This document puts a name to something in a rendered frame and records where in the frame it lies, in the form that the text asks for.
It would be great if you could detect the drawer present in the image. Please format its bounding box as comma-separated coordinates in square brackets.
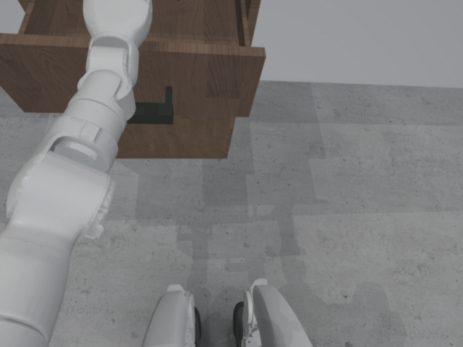
[0, 0, 266, 117]

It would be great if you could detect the robot right shin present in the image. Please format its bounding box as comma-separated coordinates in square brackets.
[241, 278, 268, 347]

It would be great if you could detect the robot left shin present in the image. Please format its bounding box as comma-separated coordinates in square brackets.
[157, 284, 195, 347]

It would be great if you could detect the robot left forearm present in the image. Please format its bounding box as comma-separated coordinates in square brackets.
[7, 31, 139, 219]

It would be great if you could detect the cabinet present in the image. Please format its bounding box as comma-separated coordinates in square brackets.
[18, 0, 261, 158]

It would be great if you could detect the robot shin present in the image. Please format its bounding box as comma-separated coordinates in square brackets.
[241, 278, 268, 347]
[157, 284, 195, 347]

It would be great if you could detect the robot left upper arm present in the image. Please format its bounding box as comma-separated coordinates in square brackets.
[0, 150, 116, 347]

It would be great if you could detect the handle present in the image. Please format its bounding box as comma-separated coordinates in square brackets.
[127, 86, 174, 124]

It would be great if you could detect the robot left hand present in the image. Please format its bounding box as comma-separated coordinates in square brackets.
[82, 0, 153, 49]

